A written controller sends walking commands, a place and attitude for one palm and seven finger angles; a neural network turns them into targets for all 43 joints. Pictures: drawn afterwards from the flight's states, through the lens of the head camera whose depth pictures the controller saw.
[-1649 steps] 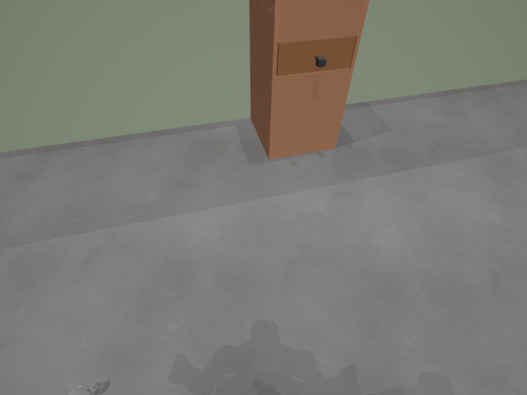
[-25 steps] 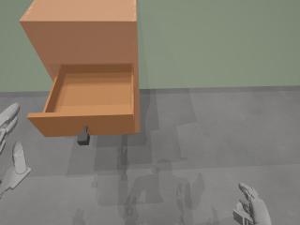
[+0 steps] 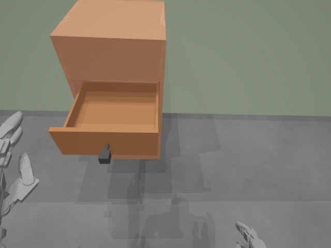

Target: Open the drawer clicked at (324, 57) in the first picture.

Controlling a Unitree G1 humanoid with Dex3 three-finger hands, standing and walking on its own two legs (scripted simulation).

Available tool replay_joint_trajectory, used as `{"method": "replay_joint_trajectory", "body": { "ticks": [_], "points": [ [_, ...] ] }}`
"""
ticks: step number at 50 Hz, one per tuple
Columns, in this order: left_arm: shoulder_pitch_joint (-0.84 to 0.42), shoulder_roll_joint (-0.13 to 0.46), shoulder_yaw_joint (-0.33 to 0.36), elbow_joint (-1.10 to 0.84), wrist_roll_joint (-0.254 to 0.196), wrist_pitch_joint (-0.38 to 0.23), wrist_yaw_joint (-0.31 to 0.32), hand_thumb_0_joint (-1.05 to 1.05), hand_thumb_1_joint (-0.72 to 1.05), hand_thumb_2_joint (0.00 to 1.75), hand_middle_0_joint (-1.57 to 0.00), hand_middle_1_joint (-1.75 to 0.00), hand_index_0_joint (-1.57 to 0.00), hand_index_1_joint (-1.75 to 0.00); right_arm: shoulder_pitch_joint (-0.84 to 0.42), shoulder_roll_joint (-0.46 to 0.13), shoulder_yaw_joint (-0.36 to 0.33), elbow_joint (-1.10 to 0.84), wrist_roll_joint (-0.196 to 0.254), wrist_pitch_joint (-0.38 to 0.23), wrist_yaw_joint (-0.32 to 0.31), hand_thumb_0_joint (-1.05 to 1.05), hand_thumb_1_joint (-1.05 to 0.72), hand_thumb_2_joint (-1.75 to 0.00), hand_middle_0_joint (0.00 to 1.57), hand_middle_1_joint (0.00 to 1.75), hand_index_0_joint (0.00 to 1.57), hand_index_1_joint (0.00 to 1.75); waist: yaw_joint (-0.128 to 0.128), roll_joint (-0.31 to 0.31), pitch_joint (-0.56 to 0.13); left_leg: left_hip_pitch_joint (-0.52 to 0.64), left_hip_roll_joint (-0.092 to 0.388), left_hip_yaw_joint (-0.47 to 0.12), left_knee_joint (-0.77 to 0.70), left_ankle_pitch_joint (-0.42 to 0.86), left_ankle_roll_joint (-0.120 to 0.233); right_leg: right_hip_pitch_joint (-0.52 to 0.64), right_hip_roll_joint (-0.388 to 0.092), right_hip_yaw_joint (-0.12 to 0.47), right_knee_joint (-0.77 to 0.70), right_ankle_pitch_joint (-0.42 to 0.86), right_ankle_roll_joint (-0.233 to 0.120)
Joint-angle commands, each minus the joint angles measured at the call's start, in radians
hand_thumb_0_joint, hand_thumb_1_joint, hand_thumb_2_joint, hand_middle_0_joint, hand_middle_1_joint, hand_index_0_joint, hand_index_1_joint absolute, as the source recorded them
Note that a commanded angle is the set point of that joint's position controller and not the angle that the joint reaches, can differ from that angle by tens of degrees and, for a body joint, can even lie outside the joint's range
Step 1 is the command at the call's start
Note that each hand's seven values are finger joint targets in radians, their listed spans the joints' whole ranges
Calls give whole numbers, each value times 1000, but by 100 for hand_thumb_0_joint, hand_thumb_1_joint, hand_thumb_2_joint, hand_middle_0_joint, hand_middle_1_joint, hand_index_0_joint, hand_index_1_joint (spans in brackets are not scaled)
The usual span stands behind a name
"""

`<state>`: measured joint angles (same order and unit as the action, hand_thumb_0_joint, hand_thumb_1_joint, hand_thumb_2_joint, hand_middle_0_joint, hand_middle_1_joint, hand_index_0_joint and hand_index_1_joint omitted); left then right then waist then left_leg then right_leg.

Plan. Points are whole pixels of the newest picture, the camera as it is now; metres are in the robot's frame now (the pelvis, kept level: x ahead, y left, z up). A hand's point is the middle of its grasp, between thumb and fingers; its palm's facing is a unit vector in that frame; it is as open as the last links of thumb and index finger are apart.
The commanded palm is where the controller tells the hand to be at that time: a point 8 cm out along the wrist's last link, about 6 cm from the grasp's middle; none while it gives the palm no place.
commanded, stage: stop stepping back and stand still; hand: left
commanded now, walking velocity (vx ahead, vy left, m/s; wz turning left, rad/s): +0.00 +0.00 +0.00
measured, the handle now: (105, 152) +0.46 +0.24 -0.17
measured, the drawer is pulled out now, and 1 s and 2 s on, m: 0.30 0.30 0.30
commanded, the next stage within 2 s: let the arm hang, fingers relaxed in 0.42 s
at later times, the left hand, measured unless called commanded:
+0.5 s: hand (33, 169) +0.22 +0.25 +0.16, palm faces +0.27 -0.83 -0.49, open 7.4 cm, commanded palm none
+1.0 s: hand out of the picture +0.02 +0.18 -0.17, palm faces +0.02 -0.98 -0.21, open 7.1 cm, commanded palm none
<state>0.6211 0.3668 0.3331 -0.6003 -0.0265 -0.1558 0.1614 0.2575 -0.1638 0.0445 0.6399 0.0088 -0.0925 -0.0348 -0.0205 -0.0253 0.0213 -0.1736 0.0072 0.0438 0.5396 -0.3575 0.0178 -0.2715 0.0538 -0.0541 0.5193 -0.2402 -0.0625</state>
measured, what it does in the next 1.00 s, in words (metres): stands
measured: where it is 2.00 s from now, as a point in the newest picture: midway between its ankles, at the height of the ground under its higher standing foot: outside the picture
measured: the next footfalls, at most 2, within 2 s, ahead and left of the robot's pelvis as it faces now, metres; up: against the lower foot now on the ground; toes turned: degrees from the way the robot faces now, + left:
none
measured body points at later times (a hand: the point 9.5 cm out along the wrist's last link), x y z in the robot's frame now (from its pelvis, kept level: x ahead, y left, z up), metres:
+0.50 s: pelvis +0.02 +0.01 +0.01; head +0.07 +0.03 +0.45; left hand +0.20 +0.29 +0.18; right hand +0.21 -0.22 -0.07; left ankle -0.04 +0.11 -0.73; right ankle +0.02 -0.08 -0.73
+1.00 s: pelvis +0.00 -0.01 +0.01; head +0.04 +0.01 +0.45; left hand +0.02 +0.23 -0.15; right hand -0.02 -0.25 -0.14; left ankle -0.04 +0.11 -0.73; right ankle +0.02 -0.08 -0.73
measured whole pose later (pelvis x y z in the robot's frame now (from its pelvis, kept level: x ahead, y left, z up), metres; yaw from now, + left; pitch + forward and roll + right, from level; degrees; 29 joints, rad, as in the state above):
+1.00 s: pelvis +0.00 -0.01 +0.01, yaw +1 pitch -1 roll +0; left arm 0.27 0.20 0.02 0.98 0.01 0.03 0.02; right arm 0.34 -0.17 -0.01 1.01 -0.02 0.04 -0.03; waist -0.01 -0.02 0.11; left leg -0.14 0.01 0.01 0.46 -0.31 0.01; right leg -0.22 0.08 -0.01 0.43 -0.20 -0.07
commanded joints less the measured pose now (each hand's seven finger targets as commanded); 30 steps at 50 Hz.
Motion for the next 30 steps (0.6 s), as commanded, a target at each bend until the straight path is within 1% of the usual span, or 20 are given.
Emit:
{"method": "replay_joint_trajectory", "body": {
  "ticks": [1, 2, 3, 5, 6, 7, 9, 11, 13, 14, 16, 20, 21, 23, 25, 26, 27, 28, 29, 30],
  "points": [
    [18, 176, 147, -226, -16, -89, 22, 0, 90, 90, -20, -30, -20, -30, -131, -151, -77, -167, 8, -62, -11, 0, -90, -90, 20, 30, 20, 30, -5, 60, -41, -151, 75, -79, -108, 111, 24, 151, -124, 209, -120, 163, 10],
    [17, 188, 158, -226, -18, -96, 23, 0, 90, 90, -20, -30, -20, -30, -128, -148, -77, -165, 8, -58, -10, 0, -90, -90, 20, 30, 20, 30, -10, 34, -65, -147, 68, -78, -94, 121, 20, 177, -140, 223, -126, 187, 6],
    [39, 180, 161, -198, -21, -99, 22, 0, 90, 90, -20, -30, -20, -30, -121, -145, -80, -163, 9, -51, -9, 0, -90, -90, 20, 30, 20, 30, -13, 21, -80, -139, 58, -70, -82, 119, 18, 186, -152, 233, -139, 193, 4],
    [58, 175, 160, -193, -23, -103, 19, 0, 90, 90, -20, -30, -20, -30, -118, -149, -86, -170, 13, -39, -7, 0, -90, -90, 20, 30, 20, 30, -17, 17, -104, -114, 48, -63, -78, 133, 15, 197, -163, 236, -151, 214, 5],
    [78, 174, 165, -188, -24, -103, 18, 0, 90, 90, -20, -30, -20, -30, -122, -149, -89, -174, 14, -34, -8, 0, -90, -90, 20, 30, 20, 30, -16, 36, -118, -93, 55, -61, -90, 196, 12, 212, -160, 214, -129, 301, 3],
    [80, 176, 162, -199, -23, -105, 17, 0, 90, 90, -20, -30, -20, -30, -126, -148, -88, -178, 16, -31, -8, 0, -90, -90, 20, 30, 20, 30, -16, 36, -129, -81, 63, -70, -110, 256, 10, 233, -146, 181, -100, 362, 11],
    [98, 185, 172, -212, -20, -110, 15, 0, 90, 90, -20, -30, -20, -30, -137, -150, -92, -184, 18, -24, -10, 0, -90, -90, 20, 30, 20, 30, -13, 67, -154, -45, 83, -73, -116, 400, 9, 252, -127, 141, -59, 470, 27],
    [108, 189, 170, -231, -21, -108, 12, 0, 90, 90, -20, -30, -20, -30, -148, -151, -94, -191, 20, -20, -13, 0, -90, -90, 20, 30, 20, 30, -11, 102, -169, -4, 92, -71, -105, 546, -1, 246, -120, 111, -31, 545, 29],
    [118, 194, 173, -245, -20, -110, 11, 0, 90, 90, -20, -30, -20, -30, -148, -152, -94, -194, 18, -17, -14, 0, -90, -90, 20, 30, 20, 30, -9, 105, -174, 8, 97, -72, -96, 615, -5, 250, -112, 93, -20, 559, 33],
    [121, 192, 172, -244, -22, -108, 10, 0, 90, 90, -20, -30, -20, -30, -151, -151, -95, -197, 19, -15, -14, 0, -90, -90, 20, 30, 20, 30, -9, 89, -171, 9, 97, -69, -92, 616, -6, 248, -111, 91, -24, 560, 35],
    [125, 202, 181, -262, -26, -105, 10, 0, 90, 90, -20, -30, -20, -30, -152, -155, -97, -202, 20, -11, -16, 0, -90, -90, 20, 30, 20, 30, -7, 110, -179, 11, 93, -67, -90, 617, -9, 252, -112, 95, -25, 566, 31],
    [123, 192, 173, -258, -25, -103, 9, 0, 90, 90, -20, -30, -20, -30, -150, -156, -96, -206, 20, -5, -15, 0, -90, -90, 20, 30, 20, 30, -8, 117, -164, 11, 92, -68, -107, 568, -11, 234, -104, 94, -35, 503, 33],
    [116, 195, 176, -264, -28, -99, 9, 0, 90, 90, -20, -30, -20, -30, -153, -155, -96, -208, 19, -4, -19, 0, -90, -90, 20, 30, 20, 30, -8, 111, -167, 19, 92, -69, -108, 584, -14, 228, -105, 92, -35, 515, 32],
    [106, 182, 167, -237, -25, -97, 8, 0, 90, 90, -20, -30, -20, -30, -151, -153, -93, -205, 20, -1, -19, 0, -90, -90, 20, 30, 20, 30, -9, 91, -151, 9, 95, -72, -123, 546, -13, 220, -99, 89, -43, 459, 37],
    [88, 172, 153, -227, -24, -92, 6, 0, 90, 90, -20, -30, -20, -30, -154, -156, -90, -207, 20, 0, -19, 0, -90, -90, 20, 30, 20, 30, -9, 94, -134, -7, 93, -72, -138, 477, -9, 214, -97, 96, -62, 421, 41],
    [-130, 2, -288, 607, 46, 47, -109, 0, 90, 90, -20, -30, -20, -30, -170, -247, -141, 11, 35, -77, 53, 0, -90, -90, 20, 30, 20, 30, -71, 93, -27, 13, 94, -78, -27, 557, -19, -20, -136, 34, 62, 421, 20],
    [-135, -24, -221, 672, 82, 120, -127, 0, 90, 90, -20, -30, -20, -30, -45, -246, -152, 72, -9, -38, 54, 0, -90, -90, 20, 30, 20, 30, -48, 57, -49, 14, 133, -97, -74, 598, -17, -71, -123, 71, 84, 224, 12],
    [-133, -40, -224, 662, 81, 148, -132, 0, 90, 90, -20, -30, -20, -30, -24, -231, -142, 60, -12, -9, 50, 0, -90, -90, 20, 30, 20, 30, -47, 65, -40, 22, 156, -107, -82, 629, 8, -115, -101, 62, 124, 78, 22],
    [-179, -54, -237, 688, 75, 152, -132, 0, 90, 90, -20, -30, -20, -30, -21, -216, -131, 52, -17, 5, 48, 0, -90, -90, 20, 30, 20, 30, -41, 53, -61, 12, 188, -154, -91, 622, 54, -144, -86, 63, 185, -70, 27],
    [-229, -56, -244, 731, 71, 153, -134, 0, 90, 90, -20, -30, -20, -30, -28, -213, -118, 42, -25, 17, 44, 0, -90, -90, 20, 30, 20, 30, -36, 38, -54, 2, 213, -204, -105, 635, 95, -171, -80, 82, 237, -148, 37]
  ]
}}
